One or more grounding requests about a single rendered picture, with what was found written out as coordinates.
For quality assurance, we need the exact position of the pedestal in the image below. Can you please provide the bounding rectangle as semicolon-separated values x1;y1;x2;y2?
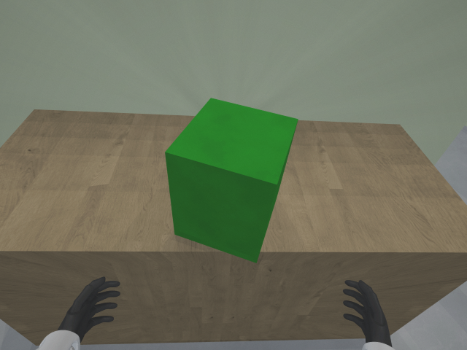
0;109;467;346

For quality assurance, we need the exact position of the robot left hand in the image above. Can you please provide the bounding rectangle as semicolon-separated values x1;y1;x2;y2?
58;277;120;343

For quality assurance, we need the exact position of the robot right hand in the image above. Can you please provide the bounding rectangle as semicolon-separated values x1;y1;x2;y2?
343;280;392;347

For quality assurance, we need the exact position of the carton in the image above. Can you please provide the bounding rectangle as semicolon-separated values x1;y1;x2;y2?
165;98;298;263

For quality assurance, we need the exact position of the robot left forearm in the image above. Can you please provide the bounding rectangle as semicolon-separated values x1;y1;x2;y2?
36;330;80;350

